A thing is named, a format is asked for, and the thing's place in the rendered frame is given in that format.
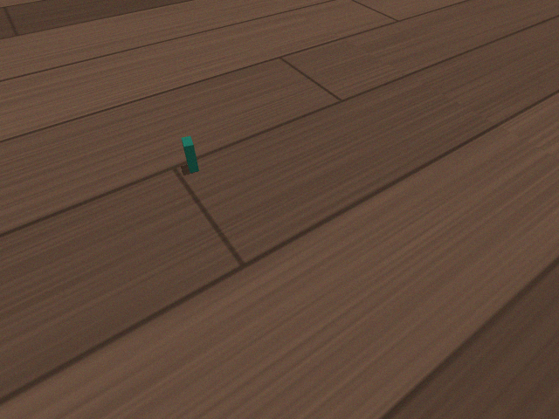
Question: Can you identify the carton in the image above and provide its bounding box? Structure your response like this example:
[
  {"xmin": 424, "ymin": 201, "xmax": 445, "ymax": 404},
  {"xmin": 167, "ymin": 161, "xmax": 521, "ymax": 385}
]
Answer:
[{"xmin": 182, "ymin": 136, "xmax": 199, "ymax": 173}]

